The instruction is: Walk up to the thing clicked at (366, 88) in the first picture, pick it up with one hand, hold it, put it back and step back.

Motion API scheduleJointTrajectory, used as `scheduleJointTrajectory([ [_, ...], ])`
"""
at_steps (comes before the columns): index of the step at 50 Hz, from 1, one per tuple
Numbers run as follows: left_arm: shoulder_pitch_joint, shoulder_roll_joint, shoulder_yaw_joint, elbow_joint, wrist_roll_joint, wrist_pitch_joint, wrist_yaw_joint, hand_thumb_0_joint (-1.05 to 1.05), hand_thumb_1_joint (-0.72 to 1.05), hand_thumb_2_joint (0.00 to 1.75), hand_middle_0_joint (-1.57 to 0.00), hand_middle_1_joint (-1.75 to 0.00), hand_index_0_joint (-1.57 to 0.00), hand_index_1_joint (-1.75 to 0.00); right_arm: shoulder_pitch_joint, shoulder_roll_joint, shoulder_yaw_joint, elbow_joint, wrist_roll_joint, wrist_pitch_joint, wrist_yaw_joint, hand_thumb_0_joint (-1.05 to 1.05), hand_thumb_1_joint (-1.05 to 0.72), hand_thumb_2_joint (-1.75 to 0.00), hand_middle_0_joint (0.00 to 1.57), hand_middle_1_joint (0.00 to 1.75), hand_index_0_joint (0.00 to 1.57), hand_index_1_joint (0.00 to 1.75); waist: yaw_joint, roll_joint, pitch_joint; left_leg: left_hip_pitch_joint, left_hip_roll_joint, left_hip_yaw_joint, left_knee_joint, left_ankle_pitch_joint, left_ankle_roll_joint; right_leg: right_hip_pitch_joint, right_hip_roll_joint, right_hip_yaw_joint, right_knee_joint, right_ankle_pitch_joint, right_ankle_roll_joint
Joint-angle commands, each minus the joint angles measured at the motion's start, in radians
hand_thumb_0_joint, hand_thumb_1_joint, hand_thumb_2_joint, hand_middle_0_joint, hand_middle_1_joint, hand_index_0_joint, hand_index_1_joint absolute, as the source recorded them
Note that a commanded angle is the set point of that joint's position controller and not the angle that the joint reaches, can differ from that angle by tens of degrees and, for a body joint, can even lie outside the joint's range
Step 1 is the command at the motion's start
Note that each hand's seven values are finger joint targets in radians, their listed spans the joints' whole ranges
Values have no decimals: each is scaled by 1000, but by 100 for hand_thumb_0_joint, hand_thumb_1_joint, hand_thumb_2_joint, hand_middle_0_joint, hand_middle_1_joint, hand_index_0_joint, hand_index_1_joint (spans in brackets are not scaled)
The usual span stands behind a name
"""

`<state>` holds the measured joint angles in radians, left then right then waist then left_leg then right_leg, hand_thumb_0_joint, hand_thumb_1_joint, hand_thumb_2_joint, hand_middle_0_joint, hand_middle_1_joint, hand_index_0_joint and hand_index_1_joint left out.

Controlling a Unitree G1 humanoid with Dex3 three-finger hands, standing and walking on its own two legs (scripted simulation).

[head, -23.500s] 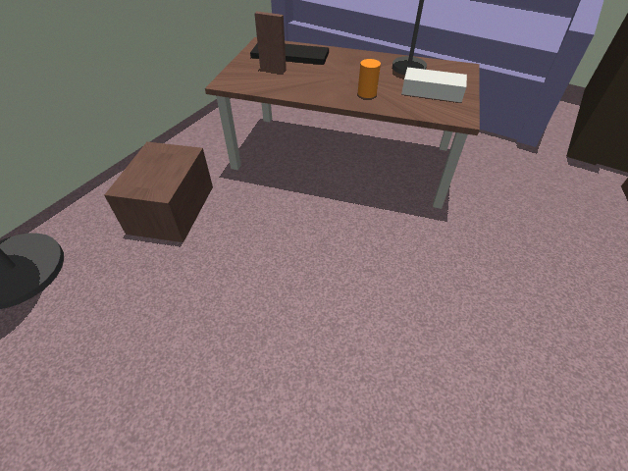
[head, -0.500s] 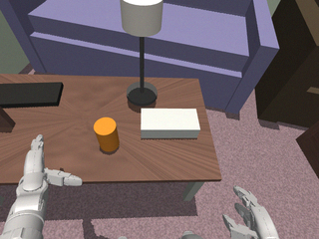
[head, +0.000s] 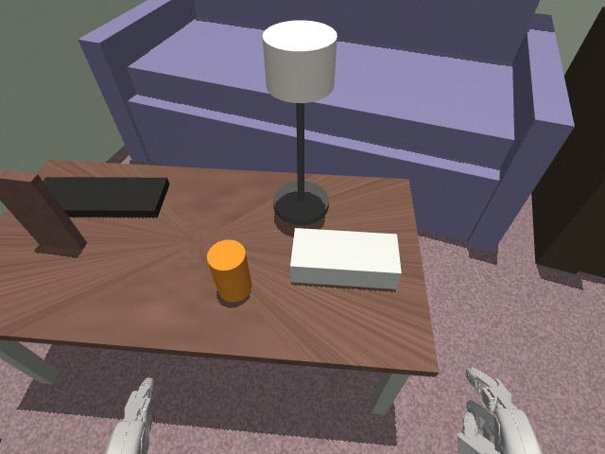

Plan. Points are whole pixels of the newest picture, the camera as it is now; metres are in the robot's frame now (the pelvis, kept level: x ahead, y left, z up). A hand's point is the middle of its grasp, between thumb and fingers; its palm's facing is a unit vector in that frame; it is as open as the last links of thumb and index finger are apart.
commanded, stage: home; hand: left
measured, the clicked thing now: (230, 271) +0.53 +0.18 -0.21
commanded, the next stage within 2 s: stand in 1.86 s
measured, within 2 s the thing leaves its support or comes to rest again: neither
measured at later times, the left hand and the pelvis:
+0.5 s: hand (170, 447) +0.17 +0.18 -0.06, palm faces +0.11 -0.96 -0.24, open 17.5 cm; pelvis +0.00 +0.01 +0.00, yaw -1 degrees
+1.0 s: hand (166, 432) +0.19 +0.19 -0.06, palm faces +0.11 -0.97 -0.24, open 17.4 cm; pelvis +0.01 +0.02 -0.01, yaw -1 degrees
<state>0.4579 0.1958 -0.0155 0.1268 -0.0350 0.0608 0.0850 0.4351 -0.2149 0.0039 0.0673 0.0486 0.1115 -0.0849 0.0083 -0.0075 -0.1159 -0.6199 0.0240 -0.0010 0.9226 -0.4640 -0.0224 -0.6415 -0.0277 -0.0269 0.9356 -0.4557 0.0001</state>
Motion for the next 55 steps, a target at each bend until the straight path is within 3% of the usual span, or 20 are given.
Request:
scheduleJointTrajectory([
  [1, -132, 134, 74, -238, 7, -77, 16, 0, -54, 6, -5, -6, -5, -6, 13, -73, -48, -175, -11, -65, -14, 0, -89, -90, 20, 30, 20, 30, -35, 8, -92, 52, -35, 64, -108, 146, 40, 71, -5, 34, -181, 185, 20],
  [4, -85, 112, 63, -218, 8, -77, 19, 0, -56, 5, -5, -5, -5, -5, 15, -73, -45, -178, -17, -68, -17, 0, -89, -90, 20, 30, 20, 30, -23, -9, -101, 43, -35, 57, -100, 141, 39, 84, -10, 42, -185, 170, 19],
  [7, -25, 93, 49, -181, 7, -73, 19, 0, -56, 5, -5, -5, -5, -5, -12, -81, -52, -201, -13, -71, -14, 0, -89, -90, 20, 30, 20, 30, -6, -34, -51, 9, -37, 56, -118, 70, 39, 65, -6, 36, -203, 74, 16],
  [8, -2, 108, 67, -175, 8, -76, 22, 0, -55, 6, -5, -5, -5, -5, -32, -91, -59, -231, -15, -72, -16, 0, -89, -90, 20, 30, 20, 30, 0, -50, -77, 8, -37, 56, -109, 92, 40, 79, -6, 37, -206, 89, 17],
  [10, -5, 94, 52, -173, 7, -77, 19, 0, -56, 5, -5, -5, -5, -5, -26, -87, -52, -224, -14, -69, -12, 0, -89, -90, 20, 30, 20, 30, 2, -55, -61, -5, -37, 56, -110, 74, 40, 69, -6, 40, -205, 71, 16],
  [12, -7, 111, 68, -186, 8, -84, 22, 0, -55, 6, -5, -5, -5, -5, -30, -75, -47, -217, -11, -69, -10, 0, -89, -90, 20, 30, 20, 30, 17, -36, -56, -3, -36, 56, -122, 94, 38, 73, 3, 17, -182, 101, 11],
  [14, -5, 114, 74, -184, 11, -87, 24, 0, -54, 6, -5, -6, -5, -6, -19, -83, -56, -231, -14, -64, -14, 0, -89, -90, 20, 30, 20, 30, 10, -43, -97, 7, -34, 58, -105, 141, 37, 89, 5, 18, -166, 157, 11],
  [16, -34, 115, 71, -196, 8, -93, 25, 0, -57, 5, -5, -5, -5, -5, -30, -83, -50, -232, -11, -64, -14, 0, -90, -90, 20, 30, 20, 30, -1, -39, -52, -15, -36, 58, -114, 84, 39, 67, 2, 23, -176, 97, 11],
  [18, -64, 117, 71, -226, 11, -97, 29, 0, -58, 4, -5, -5, -5, -5, -31, -72, -53, -224, -11, -65, -15, 0, -90, -90, 20, 30, 20, 30, 5, 3, -70, -4, -34, 56, -130, 65, 36, 57, 6, 20, -166, 76, 5],
  [20, -57, 108, 59, -226, 11, -98, 28, 0, -53, 7, -6, -6, -6, -6, 1, -80, -60, -208, -13, -68, -17, 0, -90, -90, 20, 30, 20, 30, -11, 4, -70, 13, -28, 50, -136, 68, 35, 52, 13, 11, -153, 80, 3],
  [25, -35, 100, 48, -240, 10, -89, 32, 0, -54, 7, -5, -6, -5, -6, 33, -74, -56, -196, -15, -73, -17, 0, -90, -90, 20, 30, 20, 30, -10, 30, -109, 38, -25, 42, -123, 178, 25, 71, 20, -5, -123, 184, 0],
  [28, -33, 94, 51, -223, 12, -83, 31, 0, -54, 7, -5, -6, -5, -6, 11, -89, -69, -200, -15, -74, -17, 0, -90, -90, 20, 30, 20, 30, -7, 5, -87, 21, -23, 34, -129, 147, 27, 57, 20, -8, -123, 152, -2],
  [30, -17, 97, 57, -224, 12, -80, 31, 0, -54, 6, -5, -6, -5, -6, 12, -91, -72, -210, -15, -74, -17, 0, -90, -90, 20, 30, 20, 30, 3, 3, -107, 23, -21, 28, -127, 179, 24, 64, 23, -13, -115, 172, -5],
  [32, -7, 94, 54, -214, 14, -76, 31, 0, -54, 7, -5, -6, -5, -6, 17, -101, -81, -220, -15, -74, -20, 0, -90, -90, 20, 30, 20, 30, -5, -10, -111, 32, -20, 31, -119, 207, 24, 70, 22, -12, -112, 200, -3],
  [35, -26, 106, 63, -243, 11, -78, 30, 0, -53, 7, -5, -6, -5, -6, 6, -87, -58, -212, -14, -71, -18, 0, -90, -90, 20, 30, 20, 30, 8, 7, -99, 25, -22, 30, -118, 225, 23, 79, 19, -12, -111, 215, -5],
  [40, -1, 95, 57, -246, 13, -73, 28, 0, -56, 5, -5, -5, -5, -5, 36, -82, -62, -208, -18, -70, -11, 0, -90, -90, 20, 30, 20, 30, 12, 52, -159, 71, -10, 15, -110, 372, 4, 95, 25, -22, -65, 312, -14],
  [45, -18, 90, 48, -245, 14, -66, 24, 0, -57, 5, -5, -5, -5, -5, 41, -87, -71, -195, -22, -67, -8, 0, -90, -90, 20, 30, 20, 30, 0, 43, -144, 65, -8, 11, -115, 353, 3, 84, 28, -24, -67, 297, -14],
  [50, -27, 95, 53, -242, 12, -62, 22, 0, -54, 6, -5, -6, -5, -6, 21, -90, -67, -213, -18, -68, -8, 0, -90, -90, 20, 30, 20, 30, 2, 27, -109, 43, -12, 11, -129, 254, 12, 70, 24, -21, -91, 222, -9],
  [52, -15, 99, 60, -240, 12, -59, 23, 0, -55, 6, -5, -5, -5, -5, 20, -103, -81, -232, -18, -69, -10, 0, -90, -90, 20, 30, 20, 30, 1, -1, -111, 38, -15, 16, -126, 245, 17, 74, 24, -20, -99, 221, -6],
  [55, -3, 101, 65, -249, 12, -60, 23, 0, -54, 6, -5, -6, -5, -6, 27, -89, -65, -222, -19, -67, -10, 0, -90, -90, 20, 30, 20, 30, 4, 7, -128, 38, -22, 32, -105, 264, 20, 90, 16, -11, -104, 256, -3],
])
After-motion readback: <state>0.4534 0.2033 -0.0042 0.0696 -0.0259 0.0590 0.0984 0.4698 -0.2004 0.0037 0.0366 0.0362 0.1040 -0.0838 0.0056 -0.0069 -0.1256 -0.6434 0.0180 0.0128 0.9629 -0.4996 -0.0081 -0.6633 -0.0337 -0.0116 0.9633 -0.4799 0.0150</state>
